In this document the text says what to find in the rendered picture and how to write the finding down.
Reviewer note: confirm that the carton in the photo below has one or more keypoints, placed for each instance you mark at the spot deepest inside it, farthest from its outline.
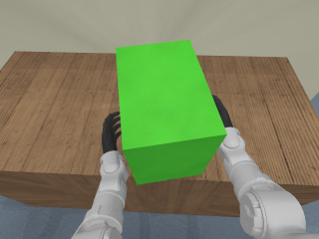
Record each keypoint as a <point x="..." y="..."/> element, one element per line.
<point x="170" y="125"/>

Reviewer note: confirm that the robot left hand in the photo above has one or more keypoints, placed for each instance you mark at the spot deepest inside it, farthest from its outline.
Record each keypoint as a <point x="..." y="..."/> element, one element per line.
<point x="109" y="137"/>

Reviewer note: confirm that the robot right upper arm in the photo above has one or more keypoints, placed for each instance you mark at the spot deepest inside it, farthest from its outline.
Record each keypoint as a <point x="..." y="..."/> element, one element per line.
<point x="272" y="214"/>

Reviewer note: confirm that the robot right forearm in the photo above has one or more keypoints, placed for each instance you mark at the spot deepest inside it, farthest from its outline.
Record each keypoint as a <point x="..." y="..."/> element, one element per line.
<point x="240" y="168"/>

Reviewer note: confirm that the robot left forearm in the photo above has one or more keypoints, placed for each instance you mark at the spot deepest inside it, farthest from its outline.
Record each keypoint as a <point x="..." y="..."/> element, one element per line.
<point x="110" y="199"/>

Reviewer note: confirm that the robot right hand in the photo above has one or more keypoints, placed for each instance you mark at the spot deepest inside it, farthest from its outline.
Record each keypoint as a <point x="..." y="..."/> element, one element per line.
<point x="222" y="112"/>

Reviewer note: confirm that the pedestal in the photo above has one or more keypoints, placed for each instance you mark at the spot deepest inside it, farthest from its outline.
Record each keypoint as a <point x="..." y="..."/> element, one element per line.
<point x="53" y="107"/>

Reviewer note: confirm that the robot left upper arm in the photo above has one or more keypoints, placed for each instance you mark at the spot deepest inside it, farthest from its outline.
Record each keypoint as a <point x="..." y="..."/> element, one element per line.
<point x="106" y="232"/>

